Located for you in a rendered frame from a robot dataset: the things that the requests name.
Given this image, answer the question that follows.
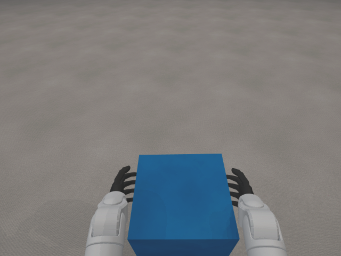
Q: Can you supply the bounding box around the left robot hand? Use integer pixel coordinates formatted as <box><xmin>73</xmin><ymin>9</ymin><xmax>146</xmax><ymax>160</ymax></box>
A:
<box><xmin>110</xmin><ymin>166</ymin><xmax>136</xmax><ymax>202</ymax></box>

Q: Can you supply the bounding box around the right robot hand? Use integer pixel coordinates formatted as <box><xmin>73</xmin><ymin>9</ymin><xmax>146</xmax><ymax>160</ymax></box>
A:
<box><xmin>226</xmin><ymin>168</ymin><xmax>254</xmax><ymax>207</ymax></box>

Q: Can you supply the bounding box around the robot left forearm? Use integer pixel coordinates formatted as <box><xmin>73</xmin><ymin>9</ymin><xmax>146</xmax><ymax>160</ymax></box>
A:
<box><xmin>84</xmin><ymin>191</ymin><xmax>128</xmax><ymax>256</ymax></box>

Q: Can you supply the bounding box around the robot right forearm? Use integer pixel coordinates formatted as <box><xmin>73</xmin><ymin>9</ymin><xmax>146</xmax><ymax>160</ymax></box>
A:
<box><xmin>238</xmin><ymin>194</ymin><xmax>287</xmax><ymax>256</ymax></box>

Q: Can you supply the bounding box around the carton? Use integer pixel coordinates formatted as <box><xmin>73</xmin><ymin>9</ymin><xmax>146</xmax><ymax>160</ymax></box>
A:
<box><xmin>127</xmin><ymin>154</ymin><xmax>240</xmax><ymax>256</ymax></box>

